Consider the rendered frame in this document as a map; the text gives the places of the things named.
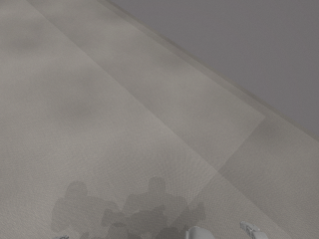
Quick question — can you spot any right robot hand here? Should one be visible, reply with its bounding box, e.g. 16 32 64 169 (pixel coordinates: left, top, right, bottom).
239 221 268 239

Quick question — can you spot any right robot thigh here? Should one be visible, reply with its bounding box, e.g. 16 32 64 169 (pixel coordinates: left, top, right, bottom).
184 227 215 239

